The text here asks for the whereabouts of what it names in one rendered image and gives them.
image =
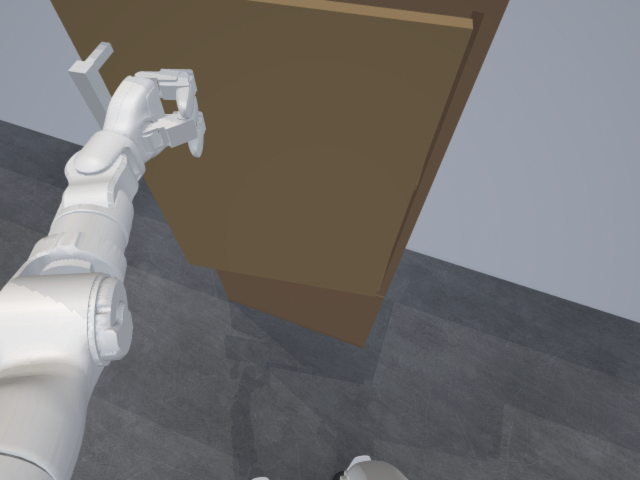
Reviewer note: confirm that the left robot upper arm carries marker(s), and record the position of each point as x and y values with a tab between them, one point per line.
57	333

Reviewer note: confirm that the handle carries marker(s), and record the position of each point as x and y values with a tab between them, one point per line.
90	84

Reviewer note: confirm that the right robot thigh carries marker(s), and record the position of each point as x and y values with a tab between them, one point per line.
373	470

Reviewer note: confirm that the left robot hand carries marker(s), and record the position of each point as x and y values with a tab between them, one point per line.
135	111

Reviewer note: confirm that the right robot shin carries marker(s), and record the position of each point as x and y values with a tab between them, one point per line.
359	459

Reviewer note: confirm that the cupboard door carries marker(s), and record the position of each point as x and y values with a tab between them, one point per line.
319	116

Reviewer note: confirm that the robot left forearm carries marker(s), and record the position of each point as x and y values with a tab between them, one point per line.
91	228

